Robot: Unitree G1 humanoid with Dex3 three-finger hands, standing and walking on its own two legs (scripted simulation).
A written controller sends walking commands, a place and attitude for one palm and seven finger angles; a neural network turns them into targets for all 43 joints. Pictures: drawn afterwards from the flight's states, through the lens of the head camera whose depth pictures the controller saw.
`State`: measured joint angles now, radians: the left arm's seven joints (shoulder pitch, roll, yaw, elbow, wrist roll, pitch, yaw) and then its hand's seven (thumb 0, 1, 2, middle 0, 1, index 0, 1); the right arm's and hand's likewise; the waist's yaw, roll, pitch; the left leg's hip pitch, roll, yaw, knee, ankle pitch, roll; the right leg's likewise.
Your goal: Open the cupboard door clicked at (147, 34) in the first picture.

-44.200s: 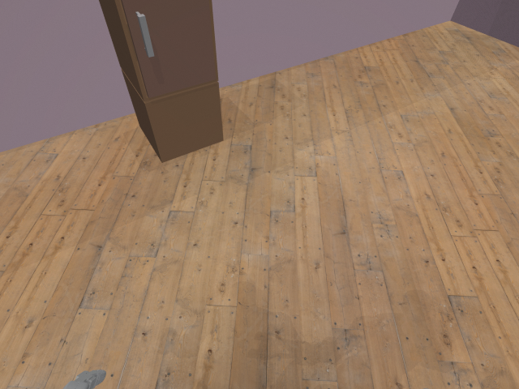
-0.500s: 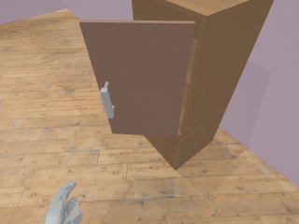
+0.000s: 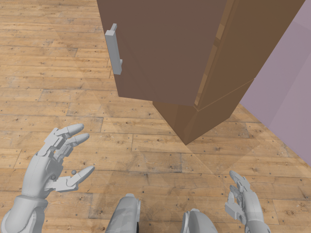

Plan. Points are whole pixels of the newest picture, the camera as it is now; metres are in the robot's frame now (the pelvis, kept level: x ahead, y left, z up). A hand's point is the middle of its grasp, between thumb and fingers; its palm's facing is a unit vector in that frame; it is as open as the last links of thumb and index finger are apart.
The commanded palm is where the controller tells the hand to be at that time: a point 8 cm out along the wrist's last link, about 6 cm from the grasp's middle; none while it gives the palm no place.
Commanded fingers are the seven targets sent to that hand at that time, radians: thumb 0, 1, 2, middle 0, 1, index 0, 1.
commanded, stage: raise the hand with hooked fingers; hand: left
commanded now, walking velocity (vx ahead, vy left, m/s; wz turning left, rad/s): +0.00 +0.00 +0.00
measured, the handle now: (116, 50) +0.64 +0.21 +0.06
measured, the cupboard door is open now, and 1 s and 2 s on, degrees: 48 48 48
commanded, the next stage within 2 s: move the hooked fingers beside the handle in 1.44 s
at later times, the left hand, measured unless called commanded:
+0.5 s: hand (58, 156) +0.26 +0.26 +0.06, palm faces -0.09 -0.99 -0.05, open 12.9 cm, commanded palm +0.24 +0.32 +0.07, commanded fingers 0.00 -0.48 0.31 -0.30 -1.18 -0.30 -1.18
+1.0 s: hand (38, 129) +0.31 +0.31 +0.08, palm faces -0.02 -1.00 -0.06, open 13.9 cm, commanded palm +0.28 +0.35 +0.08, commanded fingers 0.00 -0.50 0.30 -0.30 -1.20 -0.30 -1.20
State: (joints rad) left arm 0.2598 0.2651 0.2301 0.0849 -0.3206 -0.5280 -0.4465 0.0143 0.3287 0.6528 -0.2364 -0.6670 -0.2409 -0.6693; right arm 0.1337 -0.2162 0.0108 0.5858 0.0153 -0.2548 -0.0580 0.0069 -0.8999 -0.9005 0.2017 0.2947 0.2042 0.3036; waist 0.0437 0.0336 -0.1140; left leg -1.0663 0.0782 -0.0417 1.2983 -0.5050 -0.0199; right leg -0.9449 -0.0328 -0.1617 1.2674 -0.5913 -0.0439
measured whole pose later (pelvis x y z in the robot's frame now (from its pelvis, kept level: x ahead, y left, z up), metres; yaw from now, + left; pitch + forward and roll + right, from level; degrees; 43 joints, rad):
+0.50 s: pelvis +0.00 +0.04 +0.02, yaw -1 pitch +16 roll -4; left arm 0.21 0.33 0.30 0.16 -0.32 -0.38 -0.42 0.00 -0.25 0.40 -0.28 -1.04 -0.29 -1.04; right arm 0.23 -0.26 0.00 0.54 0.03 -0.24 -0.07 0.01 -0.90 -0.90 0.20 0.29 0.20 0.30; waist -0.02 0.01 -0.11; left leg -1.01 0.06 0.03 1.19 -0.47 0.04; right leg -0.90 -0.05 -0.10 1.15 -0.52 0.01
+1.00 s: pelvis +0.02 +0.03 +0.03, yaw -1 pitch +17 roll -4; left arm 0.00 0.44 0.46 0.39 -0.38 -0.33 -0.55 -0.01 -0.50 0.30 -0.30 -1.20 -0.30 -1.20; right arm 0.26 -0.27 0.03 0.55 0.03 -0.20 -0.05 0.01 -0.90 -0.90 0.21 0.30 0.21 0.30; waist -0.02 0.03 -0.13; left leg -1.00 0.06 0.01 1.17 -0.48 0.03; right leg -0.88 -0.04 -0.11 1.11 -0.52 0.01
